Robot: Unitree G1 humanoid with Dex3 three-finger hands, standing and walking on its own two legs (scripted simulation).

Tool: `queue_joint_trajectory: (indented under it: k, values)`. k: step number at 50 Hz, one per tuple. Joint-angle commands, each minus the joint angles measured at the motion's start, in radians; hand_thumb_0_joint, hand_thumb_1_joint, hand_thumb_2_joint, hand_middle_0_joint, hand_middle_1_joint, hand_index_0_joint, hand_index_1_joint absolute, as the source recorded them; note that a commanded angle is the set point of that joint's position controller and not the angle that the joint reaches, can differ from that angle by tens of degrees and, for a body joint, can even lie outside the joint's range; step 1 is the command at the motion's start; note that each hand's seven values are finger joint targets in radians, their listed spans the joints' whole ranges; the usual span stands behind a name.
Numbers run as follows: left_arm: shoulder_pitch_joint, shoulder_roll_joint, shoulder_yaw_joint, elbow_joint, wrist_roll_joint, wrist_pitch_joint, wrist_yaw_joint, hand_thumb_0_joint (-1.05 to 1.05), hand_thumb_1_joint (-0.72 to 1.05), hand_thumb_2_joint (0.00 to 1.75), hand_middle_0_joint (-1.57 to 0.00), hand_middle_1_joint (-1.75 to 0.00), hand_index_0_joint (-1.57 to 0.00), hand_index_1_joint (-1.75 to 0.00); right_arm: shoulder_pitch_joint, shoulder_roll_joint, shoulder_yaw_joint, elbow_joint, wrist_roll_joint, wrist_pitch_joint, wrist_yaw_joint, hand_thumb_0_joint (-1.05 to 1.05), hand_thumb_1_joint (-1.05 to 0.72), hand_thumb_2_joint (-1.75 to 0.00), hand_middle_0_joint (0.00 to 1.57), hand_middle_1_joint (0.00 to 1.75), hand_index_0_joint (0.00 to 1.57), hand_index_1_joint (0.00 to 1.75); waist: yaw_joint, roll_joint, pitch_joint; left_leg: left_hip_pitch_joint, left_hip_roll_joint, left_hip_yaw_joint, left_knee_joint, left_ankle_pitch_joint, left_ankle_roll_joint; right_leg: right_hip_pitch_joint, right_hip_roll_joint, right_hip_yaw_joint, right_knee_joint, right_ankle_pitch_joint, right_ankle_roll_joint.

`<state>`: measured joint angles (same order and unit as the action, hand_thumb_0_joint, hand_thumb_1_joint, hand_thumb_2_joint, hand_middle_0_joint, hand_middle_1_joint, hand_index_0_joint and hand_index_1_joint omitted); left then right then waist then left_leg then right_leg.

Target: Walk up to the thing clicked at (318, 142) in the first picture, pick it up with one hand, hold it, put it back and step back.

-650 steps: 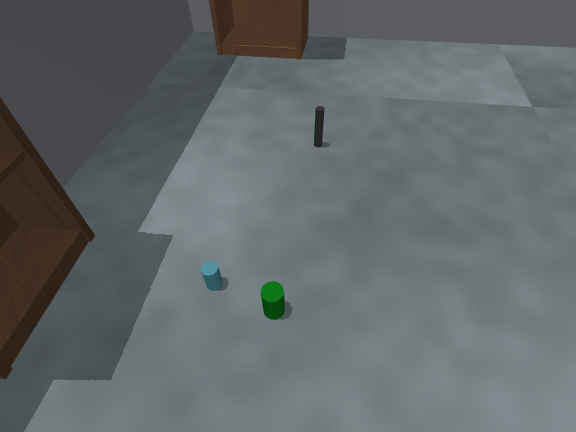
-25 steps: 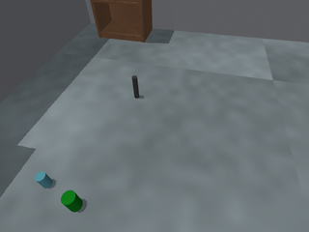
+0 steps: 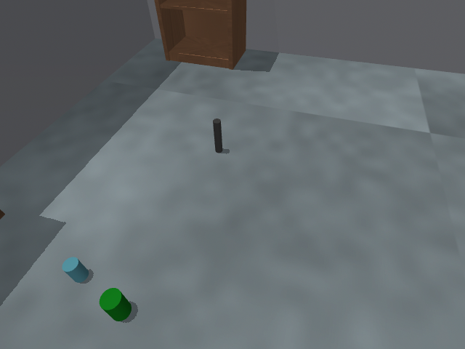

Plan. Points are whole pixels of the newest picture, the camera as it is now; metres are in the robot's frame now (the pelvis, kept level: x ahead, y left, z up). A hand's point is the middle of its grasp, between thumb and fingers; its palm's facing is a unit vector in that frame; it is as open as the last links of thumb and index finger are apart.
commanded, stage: walk up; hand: left
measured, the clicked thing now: (217, 136) +1.40 +0.17 -0.66
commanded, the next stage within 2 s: none
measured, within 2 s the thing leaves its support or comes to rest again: neither
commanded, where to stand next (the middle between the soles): +1.05 -0.04 m, yaw -2 degrees
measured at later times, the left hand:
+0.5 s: hand (111, 281) +0.29 +0.30 -0.14, palm faces -0.15 -0.93 -0.35, open 7.4 cm
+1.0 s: hand (136, 218) +0.47 +0.30 -0.17, palm faces -0.04 -0.94 -0.35, open 7.4 cm
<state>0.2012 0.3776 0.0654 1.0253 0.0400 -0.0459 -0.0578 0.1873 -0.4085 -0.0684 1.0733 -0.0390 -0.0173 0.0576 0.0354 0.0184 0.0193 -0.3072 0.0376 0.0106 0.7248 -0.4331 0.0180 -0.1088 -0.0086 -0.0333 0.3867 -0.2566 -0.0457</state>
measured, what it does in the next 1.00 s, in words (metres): walks ahead: left foot, then right foot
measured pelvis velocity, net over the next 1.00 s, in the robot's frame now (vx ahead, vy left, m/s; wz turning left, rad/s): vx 0.43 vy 0.02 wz -0.04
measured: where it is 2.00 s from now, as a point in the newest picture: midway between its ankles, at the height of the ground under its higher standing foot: (250, 225)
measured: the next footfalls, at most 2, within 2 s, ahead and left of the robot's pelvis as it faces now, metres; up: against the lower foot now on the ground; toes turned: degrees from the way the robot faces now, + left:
left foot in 0.12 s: +0.14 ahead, +0.16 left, +0.00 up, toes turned +4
right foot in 0.56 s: +0.38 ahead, -0.12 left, +0.00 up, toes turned -7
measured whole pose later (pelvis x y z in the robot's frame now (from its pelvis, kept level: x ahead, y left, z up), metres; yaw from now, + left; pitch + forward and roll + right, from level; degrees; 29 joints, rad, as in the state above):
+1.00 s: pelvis +0.43 +0.02 -0.02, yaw -2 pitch -2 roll -2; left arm 0.34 0.44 0.06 0.87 0.01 -0.05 -0.07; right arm 0.27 -0.44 -0.08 0.89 -0.03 -0.08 0.08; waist 0.05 -0.01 0.06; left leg -0.42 0.08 0.08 0.58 -0.12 0.02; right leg -0.10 -0.04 -0.08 0.61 -0.46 -0.01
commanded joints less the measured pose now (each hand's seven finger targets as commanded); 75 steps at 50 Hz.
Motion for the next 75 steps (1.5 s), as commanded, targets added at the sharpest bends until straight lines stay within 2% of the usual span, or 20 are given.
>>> queue_joint_trajectory:
  k: [1, 6, 7, 8, 13, 22, 27, 28, 30, 35, 44, 48, 49, 50, 51, 57, 64, 70, 73, 75]
  values:
    - [-0.085, 0.326, 0.082, -0.119, 0.006, -0.021, 0.007, 0.0, 0.9, 0.9, -0.2, -0.3, -0.2, -0.3, -0.061, -0.193, -0.061, -0.139, -0.001, -0.049, 0.014, 0.0, -0.9, -0.9, 0.2, 0.3, 0.2, 0.3, -0.014, -0.205, 0.064, -0.127, 0.074, -0.034, -0.036, 0.0, -0.004, -0.028, -0.268, 0.279, -0.24, -0.373, -0.158]
    - [-0.097, 0.215, 0.043, -0.17, 0.001, 0.0, -0.011, 0.0, 0.9, 0.9, -0.2, -0.3, -0.2, -0.3, 0.279, -0.254, -0.122, -0.058, -0.01, -0.062, -0.01, 0.0, -0.9, -0.9, 0.2, 0.3, 0.2, 0.3, -0.187, 0.124, -0.034, 0.536, 0.004, 0.01, -0.27, 0.065, 0.009, -0.524, -0.066, 0.022, 0.304, -0.363, -0.073]
    - [-0.082, 0.139, 0.022, -0.19, -0.011, -0.003, -0.005, 0.0, 0.9, 0.9, -0.2, -0.3, -0.2, -0.3, 0.37, -0.367, -0.141, -0.065, -0.027, -0.073, -0.023, 0.0, -0.9, -0.9, 0.2, 0.3, 0.2, 0.3, -0.217, 0.387, -0.036, 0.529, 0.28, -0.501, -0.514, -0.396, 0.084, -0.717, 0.099, 0.024, 0.692, -0.384, -0.024]
    - [-0.074, 0.221, 0.036, -0.179, -0.012, 0.001, 0.006, 0.0, 0.9, 0.9, -0.2, -0.3, -0.2, -0.3, 0.212, -0.389, -0.136, -0.132, 0.004, -0.076, -0.022, 0.0, -0.9, -0.9, 0.2, 0.3, 0.2, 0.3, -0.153, 0.209, 0.015, 0.31, 0.403, -0.734, -0.651, -0.55, 0.157, -0.648, 0.041, 0.199, 0.766, -0.294, -0.026]
    - [0.077, 0.285, 0.049, -0.083, -0.028, -0.002, -0.012, 0.0, 0.9, 0.9, -0.2, -0.3, -0.2, -0.3, 0.04, -0.264, -0.078, -0.205, 0.022, -0.092, -0.024, 0.0, -0.9, -0.9, 0.2, 0.3, 0.2, 0.3, -0.032, 0.119, 0.091, 0.157, 0.252, -0.245, -0.589, -0.149, 0.157, -0.492, -0.071, 0.144, 0.619, -0.046, 0.04]
    - [-0.142, 0.225, 0.039, -0.189, -0.017, -0.009, -0.045, 0.0, 0.9, 0.9, -0.2, -0.3, -0.2, -0.3, 0.14, -0.28, -0.08, -0.227, 0.028, -0.093, -0.019, 0.0, -0.9, -0.9, 0.2, 0.3, 0.2, 0.3, -0.094, 0.087, 0.1, 0.228, 0.212, -0.049, -0.539, 0.197, 0.162, -0.39, -0.083, -0.003, 0.226, 0.12, 0.034]
    - [0.011, 0.236, 0.062, -0.155, -0.024, -0.021, -0.025, 0.0, 0.9, 0.9, -0.2, -0.3, -0.2, -0.3, 0.132, -0.257, -0.068, -0.259, 0.028, -0.077, -0.034, 0.0, -0.9, -0.9, 0.2, 0.3, 0.2, 0.3, 0.015, -0.001, -0.026, 0.151, 0.168, 0.038, -0.164, 0.568, 0.11, -0.009, -0.015, -0.047, 0.145, 0.086, -0.014]
    - [0.141, 0.284, 0.087, -0.128, -0.022, -0.03, -0.012, 0.0, 0.9, 0.9, -0.2, -0.3, -0.2, -0.3, 0.168, -0.205, -0.047, -0.265, 0.028, -0.076, -0.033, 0.0, -0.9, -0.9, 0.2, 0.3, 0.2, 0.3, 0.073, -0.131, -0.118, 0.043, 0.1, 0.079, 0.094, 0.487, 0.078, 0.189, -0.042, 0.011, 0.11, 0.005, -0.037]
    - [0.207, 0.418, 0.112, -0.15, -0.036, -0.033, 0.005, 0.0, 0.9, 0.9, -0.2, -0.3, -0.2, -0.3, 0.188, -0.217, -0.039, -0.284, 0.042, -0.07, -0.041, 0.0, -0.9, -0.9, 0.2, 0.3, 0.2, 0.3, 0.093, -0.303, -0.143, -0.319, -0.053, 0.013, 0.485, -0.096, 0.029, 0.308, -0.419, 0.71, -0.138, -0.268, -0.231]
    - [0.003, 0.289, 0.071, -0.211, -0.047, -0.041, 0.015, 0.0, 0.9, 0.9, -0.2, -0.3, -0.2, -0.3, 0.219, -0.215, -0.047, -0.211, 0.033, -0.057, -0.018, 0.0, -0.9, -0.9, 0.2, 0.3, 0.2, 0.3, -0.03, -0.174, 0.075, -0.203, 0.085, -0.054, 0.364, 0.124, 0.014, -0.125, -0.244, 0.244, -0.166, -0.139, -0.167]
    - [0.066, 0.296, 0.072, -0.257, -0.03, -0.056, 0.0, 0.0, 0.9, 0.9, -0.2, -0.3, -0.2, -0.3, 0.043, -0.173, -0.052, -0.273, 0.011, -0.071, 0.019, 0.0, -0.9, -0.9, 0.2, 0.3, 0.2, 0.3, 0.018, -0.133, 0.053, -0.138, 0.07, 0.054, -0.107, 0.287, -0.025, -0.098, -0.211, 0.094, -0.121, -0.045, -0.161]
    - [0.05, 0.276, 0.05, -0.268, -0.025, -0.045, 0.003, 0.0, 0.9, 0.9, -0.2, -0.3, -0.2, -0.3, 0.192, -0.222, -0.077, -0.226, 0.012, -0.088, 0.002, 0.0, -0.9, -0.9, 0.2, 0.3, 0.2, 0.3, -0.09, -0.004, -0.047, 0.228, -0.002, 0.098, -0.179, 0.247, 0.016, -0.22, -0.171, 0.027, 0.166, 0.119, -0.109]
    - [0.086, 0.225, 0.031, -0.27, -0.027, -0.042, 0.008, 0.0, 0.9, 0.9, -0.2, -0.3, -0.2, -0.3, 0.322, -0.277, -0.096, -0.199, 0.001, -0.094, -0.012, 0.0, -0.9, -0.9, 0.2, 0.3, 0.2, 0.3, -0.154, 0.163, -0.108, 0.366, 0.068, -0.017, -0.272, 0.098, 0.058, -0.299, -0.103, -0.03, 0.466, 0.131, -0.077]
    - [0.141, 0.151, 0.015, -0.281, -0.048, -0.039, 0.01, 0.0, 0.9, 0.9, -0.2, -0.3, -0.2, -0.3, 0.35, -0.373, -0.119, -0.226, -0.007, -0.1, -0.024, 0.0, -0.9, -0.9, 0.2, 0.3, 0.2, 0.3, -0.141, 0.352, -0.132, 0.498, 0.357, -0.54, -0.417, -0.045, 0.148, -0.563, 0.055, -0.03, 0.719, -0.227, -0.007]
    - [0.129, 0.273, 0.041, -0.253, -0.044, -0.03, 0.028, 0.0, 0.9, 0.9, -0.2, -0.3, -0.2, -0.3, 0.302, -0.388, -0.121, -0.25, 0.032, -0.096, -0.024, 0.0, -0.9, -0.9, 0.2, 0.3, 0.2, 0.3, -0.141, 0.169, -0.137, 0.435, 0.426, -0.689, -0.487, -0.129, 0.244, -0.575, 0.025, 0.102, 0.81, -0.286, -0.019]
    - [0.185, 0.253, 0.037, -0.176, -0.039, -0.019, 0.005, 0.0, 0.9, 0.9, -0.2, -0.3, -0.2, -0.3, 0.132, -0.267, -0.065, -0.296, 0.037, -0.096, -0.031, 0.0, -0.9, -0.9, 0.2, 0.3, 0.2, 0.3, -0.036, 0.126, 0.014, 0.147, 0.262, -0.154, -0.46, 0.229, 0.191, -0.436, -0.091, 0.085, 0.632, -0.095, 0.028]
    - [0.043, 0.235, 0.049, -0.218, -0.022, -0.014, -0.029, 0.0, 0.9, 0.9, -0.2, -0.3, -0.2, -0.3, 0.133, -0.3, -0.074, -0.313, 0.035, -0.099, -0.022, 0.0, -0.9, -0.9, 0.2, 0.3, 0.2, 0.3, -0.06, 0.129, 0.068, 0.095, 0.242, -0.096, -0.507, 0.006, 0.195, -0.391, -0.114, 0.019, 0.329, 0.072, 0.038]
    - [0.158, 0.254, 0.074, -0.168, -0.021, -0.043, -0.012, 0.0, 0.9, 0.9, -0.2, -0.3, -0.2, -0.3, 0.136, -0.237, -0.048, -0.325, 0.033, -0.08, -0.024, 0.0, -0.9, -0.9, 0.2, 0.3, 0.2, 0.3, 0.027, -0.033, -0.035, -0.001, 0.165, 0.016, -0.129, 0.314, 0.116, 0.019, -0.014, -0.05, 0.155, 0.051, 0.002]
    - [0.248, 0.417, 0.105, -0.185, -0.036, -0.056, 0.014, 0.0, 0.9, 0.9, -0.2, -0.3, -0.2, -0.3, 0.131, -0.228, -0.034, -0.329, 0.033, -0.064, -0.04, 0.0, -0.9, -0.9, 0.2, 0.3, 0.2, 0.3, 0.077, -0.241, -0.032, -0.363, -0.016, -0.02, 0.467, -0.113, 0.018, 0.128, -0.44, 0.679, -0.14, -0.205, -0.215]
    - [0.159, 0.352, 0.086, -0.203, -0.052, -0.051, 0.024, 0.0, 0.9, 0.9, -0.2, -0.3, -0.2, -0.3, 0.139, -0.234, -0.036, -0.292, 0.052, -0.06, -0.036, 0.0, -0.9, -0.9, 0.2, 0.3, 0.2, 0.3, 0.028, -0.143, 0.045, -0.344, 0.029, -0.096, 0.452, 0.009, 0.023, 0.023, -0.353, 0.45, -0.123, -0.1, -0.2]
